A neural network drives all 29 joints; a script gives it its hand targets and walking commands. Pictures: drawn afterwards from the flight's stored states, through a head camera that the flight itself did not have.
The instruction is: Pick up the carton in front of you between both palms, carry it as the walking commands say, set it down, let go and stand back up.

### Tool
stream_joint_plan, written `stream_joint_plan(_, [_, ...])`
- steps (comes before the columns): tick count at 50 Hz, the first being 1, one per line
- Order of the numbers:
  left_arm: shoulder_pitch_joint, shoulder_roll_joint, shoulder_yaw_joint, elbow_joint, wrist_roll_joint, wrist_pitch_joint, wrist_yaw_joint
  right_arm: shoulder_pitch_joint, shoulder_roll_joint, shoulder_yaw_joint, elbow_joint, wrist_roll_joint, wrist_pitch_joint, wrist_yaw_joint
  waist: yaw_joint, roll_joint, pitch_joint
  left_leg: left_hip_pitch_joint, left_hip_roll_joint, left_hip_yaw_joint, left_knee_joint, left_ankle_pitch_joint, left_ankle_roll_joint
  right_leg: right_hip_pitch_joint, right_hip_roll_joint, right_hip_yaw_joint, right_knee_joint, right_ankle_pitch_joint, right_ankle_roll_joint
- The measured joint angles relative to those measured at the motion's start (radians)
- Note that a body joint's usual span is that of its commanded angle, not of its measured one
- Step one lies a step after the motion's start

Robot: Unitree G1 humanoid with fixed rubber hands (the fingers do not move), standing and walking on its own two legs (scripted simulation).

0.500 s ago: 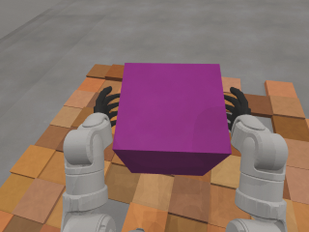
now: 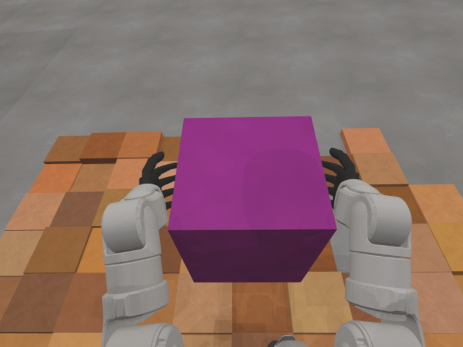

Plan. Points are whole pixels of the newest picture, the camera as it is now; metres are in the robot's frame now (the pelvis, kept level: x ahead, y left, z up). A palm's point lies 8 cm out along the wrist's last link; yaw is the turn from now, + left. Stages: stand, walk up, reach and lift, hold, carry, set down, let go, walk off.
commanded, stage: carry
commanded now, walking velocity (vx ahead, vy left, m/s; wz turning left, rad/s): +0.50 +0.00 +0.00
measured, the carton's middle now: (247, 207) +0.37 -0.03 +0.04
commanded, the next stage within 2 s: none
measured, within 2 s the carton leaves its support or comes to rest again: neither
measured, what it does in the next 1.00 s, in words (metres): walks ahead: right foot, then left foot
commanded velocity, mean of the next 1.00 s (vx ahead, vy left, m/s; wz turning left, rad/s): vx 0.50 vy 0.00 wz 0.00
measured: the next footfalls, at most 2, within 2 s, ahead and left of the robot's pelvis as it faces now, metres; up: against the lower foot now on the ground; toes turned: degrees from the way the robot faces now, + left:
right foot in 0.06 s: +0.23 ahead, -0.11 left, +0.00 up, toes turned -5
left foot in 0.60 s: +0.56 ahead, +0.05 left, -0.01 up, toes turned +4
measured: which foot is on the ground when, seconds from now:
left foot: down 0.00-0.06, up 0.08-0.58, down 0.60-1.00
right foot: up 0.00-0.04, down 0.06-0.58, up 0.60-1.00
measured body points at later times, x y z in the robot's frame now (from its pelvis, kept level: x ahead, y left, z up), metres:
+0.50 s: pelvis +0.31 -0.04 +0.00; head +0.35 -0.06 +0.45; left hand +0.66 +0.13 +0.14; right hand +0.67 -0.17 +0.13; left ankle +0.47 +0.08 -0.69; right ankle +0.19 -0.11 -0.73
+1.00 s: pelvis +0.64 -0.02 +0.00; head +0.67 -0.01 +0.45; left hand +0.96 +0.12 +0.08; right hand +0.95 -0.18 +0.07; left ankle +0.52 +0.04 -0.74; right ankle +0.78 -0.17 -0.70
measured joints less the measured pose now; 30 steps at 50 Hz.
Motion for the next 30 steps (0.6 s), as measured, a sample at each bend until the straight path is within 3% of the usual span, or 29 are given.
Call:
stream_joint_plan(3, [0.036, 0.002, -0.025, -0.005, -0.007, -0.025, -0.001, 0.038, 0.000, 0.015, -0.019, -0.007, -0.017, 0.008, 0.032, 0.009, -0.007, 0.055, 0.029, -0.004, 0.067, -0.093, -0.032, 0.098, 0.026, -0.071, -0.164, 0.071, -0.019])
stream_joint_plan(5, [0.038, -0.002, -0.049, 0.016, -0.007, -0.060, -0.001, 0.052, -0.021, 0.020, -0.034, -0.003, -0.028, 0.013, 0.070, 0.034, 0.007, -0.013, 0.055, -0.036, 0.302, -0.115, -0.040, 0.110, 0.046, -0.092, -0.111, 0.091, -0.044])
stream_joint_plan(7, [0.045, -0.002, -0.065, 0.029, -0.009, -0.079, 0.001, 0.068, -0.028, 0.021, -0.043, 0.002, -0.035, 0.014, 0.101, 0.028, 0.030, -0.144, 0.018, -0.096, 0.591, -0.102, -0.032, 0.130, 0.047, -0.094, -0.081, 0.014, -0.054])
stream_joint_plan(9, [0.068, -0.001, -0.071, 0.028, -0.021, -0.090, 0.002, 0.084, -0.015, 0.018, -0.055, -0.008, -0.035, 0.014, 0.125, 0.021, 0.049, -0.259, 0.002, -0.105, 0.712, -0.055, -0.027, 0.175, 0.048, -0.094, -0.119, -0.006, -0.044])
stream_joint_plan(15, [0.105, 0.013, -0.069, -0.042, -0.076, -0.122, 0.006, 0.119, 0.036, 0.021, -0.144, -0.039, -0.063, 0.015, 0.163, 0.013, 0.084, -0.488, 0.038, -0.092, 0.583, 0.086, -0.036, 0.326, 0.059, -0.102, -0.255, -0.040, -0.063])
stream_joint_plan(21, [0.076, 0.031, -0.094, -0.085, -0.115, -0.118, 0.023, 0.126, 0.029, 0.033, -0.243, -0.040, -0.046, 0.007, 0.190, 0.016, 0.059, -0.602, 0.057, -0.075, 0.444, 0.224, -0.029, 0.475, 0.075, -0.080, -0.309, -0.125, -0.051])
stream_joint_plan(27, [-0.002, 0.060, -0.103, -0.054, -0.128, -0.053, 0.032, 0.076, -0.002, 0.026, -0.249, -0.029, 0.029, -0.005, 0.169, 0.015, -0.010, -0.495, 0.023, -0.014, 0.146, 0.400, 0.025, 0.649, 0.084, -0.057, -0.322, -0.261, -0.018])
stream_joint_plan(29, [-0.031, 0.072, -0.099, -0.031, -0.122, -0.023, 0.035, 0.042, -0.016, 0.024, -0.213, -0.024, 0.053, -0.007, 0.150, 0.009, -0.029, -0.399, 0.000, 0.014, 0.060, 0.404, 0.034, 0.678, 0.077, -0.062, -0.229, -0.334, -0.003])
stream_joint_plan(30, [-0.044, 0.080, -0.097, -0.021, -0.120, -0.007, 0.036, 0.022, -0.021, 0.023, -0.189, -0.021, 0.064, -0.008, 0.138, 0.009, -0.040, -0.355, -0.004, 0.015, 0.056, 0.341, 0.044, 0.661, 0.071, -0.068, -0.119, -0.369, 0.005])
